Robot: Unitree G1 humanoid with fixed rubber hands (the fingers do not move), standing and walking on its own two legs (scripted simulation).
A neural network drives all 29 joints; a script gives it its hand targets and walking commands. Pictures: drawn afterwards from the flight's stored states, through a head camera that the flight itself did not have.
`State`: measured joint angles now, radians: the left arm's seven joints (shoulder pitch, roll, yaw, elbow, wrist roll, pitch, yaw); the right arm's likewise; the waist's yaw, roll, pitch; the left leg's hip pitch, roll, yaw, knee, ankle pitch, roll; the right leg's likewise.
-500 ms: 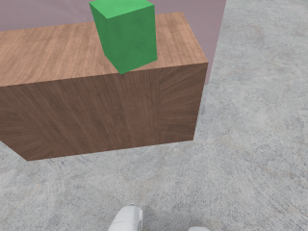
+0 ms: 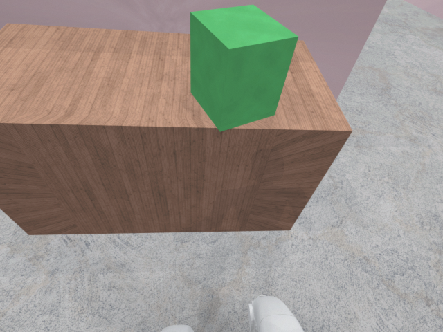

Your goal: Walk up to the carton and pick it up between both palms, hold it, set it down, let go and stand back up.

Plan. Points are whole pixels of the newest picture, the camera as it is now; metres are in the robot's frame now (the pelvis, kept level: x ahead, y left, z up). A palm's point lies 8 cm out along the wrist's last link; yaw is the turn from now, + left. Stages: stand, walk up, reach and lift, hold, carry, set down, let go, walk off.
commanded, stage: walk up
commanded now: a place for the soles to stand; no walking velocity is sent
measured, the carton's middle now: (236, 68) +0.77 -0.06 +0.06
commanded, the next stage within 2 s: none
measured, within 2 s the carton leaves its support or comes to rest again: neither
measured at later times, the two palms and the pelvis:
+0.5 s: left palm out of the picture +0.11 +0.27 -0.10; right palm out of the picture +0.08 -0.36 -0.11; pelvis +0.04 -0.04 +0.00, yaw +0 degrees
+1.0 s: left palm out of the picture +0.12 +0.29 -0.10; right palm out of the picture +0.11 -0.34 -0.10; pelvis +0.04 -0.03 +0.00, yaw +1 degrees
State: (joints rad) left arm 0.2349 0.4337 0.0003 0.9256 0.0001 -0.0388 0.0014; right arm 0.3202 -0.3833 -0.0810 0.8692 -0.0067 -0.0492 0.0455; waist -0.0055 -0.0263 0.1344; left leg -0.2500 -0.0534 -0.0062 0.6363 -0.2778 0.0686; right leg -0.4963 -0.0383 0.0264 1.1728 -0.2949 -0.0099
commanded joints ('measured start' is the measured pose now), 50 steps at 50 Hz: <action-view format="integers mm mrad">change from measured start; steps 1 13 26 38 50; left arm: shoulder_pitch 20 30 -107 -144 -82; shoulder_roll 189 137 176 193 239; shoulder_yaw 86 67 70 67 109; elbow -33 -33 -74 -35 -93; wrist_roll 4 6 10 17 34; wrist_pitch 8 -20 -4 -17 -16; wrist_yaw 21 38 21 15 -24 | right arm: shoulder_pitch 32 -65 -25 -128 -35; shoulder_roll -240 -234 -186 -201 -282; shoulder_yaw -58 -38 -30 -19 -65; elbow -62 -66 6 -7 -42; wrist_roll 4 25 -11 -9 -22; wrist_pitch -14 11 26 24 -16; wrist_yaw -42 -65 -46 -37 -19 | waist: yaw -16 38 -19 -6 -17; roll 99 118 -15 -6 13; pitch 44 -130 -119 -108 -194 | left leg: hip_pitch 37 77 93 -5 57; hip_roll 228 212 97 121 167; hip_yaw -306 -184 -143 -163 -264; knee -415 -12 -195 -191 -250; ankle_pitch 22 759 -6 -94 -398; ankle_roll -19 39 -5 11 66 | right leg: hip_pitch -124 272 123 201 198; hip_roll -19 10 -126 -98 -10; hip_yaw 92 -47 186 185 119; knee -137 -696 -691 -756 -616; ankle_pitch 79 108 -33 -88 -327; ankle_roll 24 -40 -85 -71 -89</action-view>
